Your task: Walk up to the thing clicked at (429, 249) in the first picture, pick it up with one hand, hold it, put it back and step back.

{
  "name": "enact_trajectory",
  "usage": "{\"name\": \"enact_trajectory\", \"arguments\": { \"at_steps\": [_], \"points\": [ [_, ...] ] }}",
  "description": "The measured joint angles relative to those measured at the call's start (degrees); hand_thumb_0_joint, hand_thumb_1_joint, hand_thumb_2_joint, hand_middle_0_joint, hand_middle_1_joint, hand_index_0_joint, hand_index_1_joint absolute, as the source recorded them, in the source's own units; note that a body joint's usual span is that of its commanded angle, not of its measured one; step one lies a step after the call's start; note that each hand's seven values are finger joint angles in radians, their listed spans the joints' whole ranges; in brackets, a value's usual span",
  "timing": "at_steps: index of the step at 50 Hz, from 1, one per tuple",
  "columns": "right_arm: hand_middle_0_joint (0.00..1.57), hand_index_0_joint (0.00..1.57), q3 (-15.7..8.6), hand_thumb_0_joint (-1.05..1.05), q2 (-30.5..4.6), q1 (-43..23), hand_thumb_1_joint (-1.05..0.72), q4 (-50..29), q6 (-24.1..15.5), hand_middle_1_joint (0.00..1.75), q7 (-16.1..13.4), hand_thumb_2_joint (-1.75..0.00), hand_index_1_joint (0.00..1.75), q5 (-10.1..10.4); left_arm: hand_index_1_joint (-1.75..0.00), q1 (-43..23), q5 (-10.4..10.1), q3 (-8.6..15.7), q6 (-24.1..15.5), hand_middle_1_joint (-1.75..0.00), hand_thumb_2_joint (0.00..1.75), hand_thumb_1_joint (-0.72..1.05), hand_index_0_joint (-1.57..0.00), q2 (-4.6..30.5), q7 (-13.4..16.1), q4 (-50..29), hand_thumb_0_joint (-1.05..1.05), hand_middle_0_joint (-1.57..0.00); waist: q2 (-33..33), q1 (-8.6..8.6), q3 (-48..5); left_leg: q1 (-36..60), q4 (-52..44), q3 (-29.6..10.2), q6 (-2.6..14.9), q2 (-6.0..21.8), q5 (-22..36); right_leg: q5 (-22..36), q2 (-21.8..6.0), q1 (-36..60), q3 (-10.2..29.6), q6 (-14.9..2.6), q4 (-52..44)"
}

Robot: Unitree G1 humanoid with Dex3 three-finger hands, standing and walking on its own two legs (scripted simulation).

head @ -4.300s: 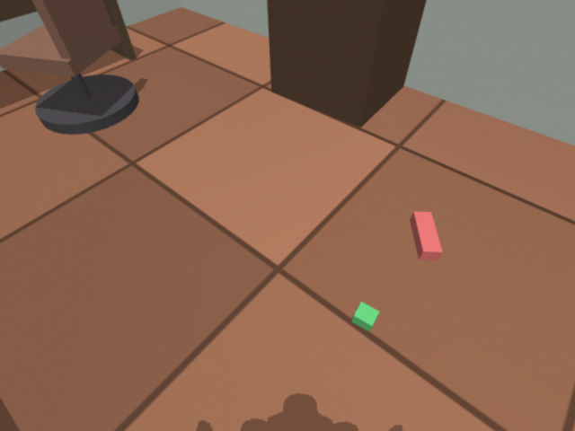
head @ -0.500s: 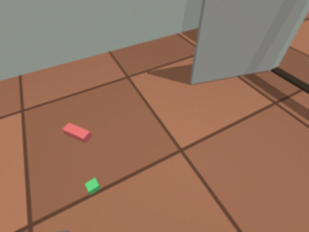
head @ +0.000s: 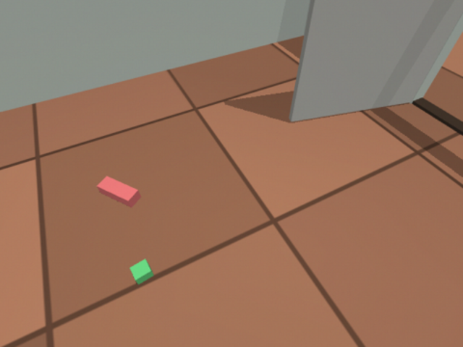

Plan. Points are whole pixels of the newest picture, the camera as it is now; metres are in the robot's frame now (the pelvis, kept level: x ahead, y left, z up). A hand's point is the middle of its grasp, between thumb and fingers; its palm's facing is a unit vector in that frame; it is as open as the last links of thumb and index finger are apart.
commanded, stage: stand
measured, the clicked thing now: (119, 191) +0.96 +0.67 -0.75
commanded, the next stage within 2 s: none
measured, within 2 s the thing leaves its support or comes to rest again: neither
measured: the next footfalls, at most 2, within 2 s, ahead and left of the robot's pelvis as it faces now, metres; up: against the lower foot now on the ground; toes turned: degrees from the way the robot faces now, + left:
none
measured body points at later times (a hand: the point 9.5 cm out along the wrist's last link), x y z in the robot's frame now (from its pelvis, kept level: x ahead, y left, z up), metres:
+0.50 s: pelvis +0.01 +0.00 +0.00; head +0.02 +0.01 +0.45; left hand +0.08 +0.30 -0.14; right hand +0.09 -0.30 -0.13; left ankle +0.01 +0.13 -0.75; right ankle +0.01 -0.14 -0.75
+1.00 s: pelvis +0.01 +0.01 +0.00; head +0.03 +0.01 +0.45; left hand +0.08 +0.31 -0.14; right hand +0.10 -0.29 -0.13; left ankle +0.01 +0.13 -0.75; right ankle +0.01 -0.14 -0.75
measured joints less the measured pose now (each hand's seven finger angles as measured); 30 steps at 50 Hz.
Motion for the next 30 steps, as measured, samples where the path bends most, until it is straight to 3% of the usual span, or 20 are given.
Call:
{"name": "enact_trajectory", "arguments": {
  "at_steps": [30],
  "points": [
    [0.2,0.2,0.1,0.01,0.0,0.6,-0.91,-0.3,0.0,0.3,0.0,-0.9,0.3,0.0,-0.3,1.4,-0.1,-0.3,0.2,-0.3,0.9,0.9,-0.21,0.1,0.1,-1.2,0.0,-0.21,-0.1,0.3,-0.7,0.1,0.1,-0.7,0.42,-0.7,-0.7,-0.6,-0.7,0.9,-0.8,0.38,-0.7]
  ]
}}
